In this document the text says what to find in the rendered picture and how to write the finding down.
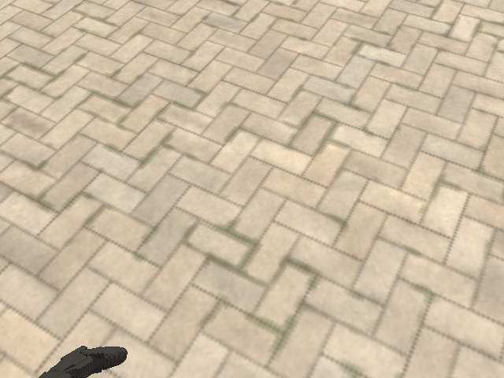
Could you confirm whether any robot left hand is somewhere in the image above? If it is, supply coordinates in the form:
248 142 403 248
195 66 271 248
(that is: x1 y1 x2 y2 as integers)
39 346 128 378

